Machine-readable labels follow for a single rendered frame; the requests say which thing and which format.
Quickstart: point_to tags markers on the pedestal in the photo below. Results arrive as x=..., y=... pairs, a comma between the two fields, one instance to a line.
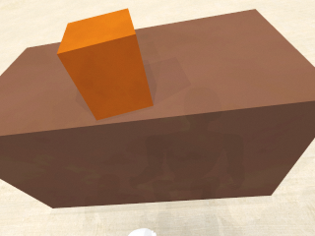
x=233, y=110

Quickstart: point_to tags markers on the carton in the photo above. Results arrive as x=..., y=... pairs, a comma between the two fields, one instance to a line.
x=102, y=56

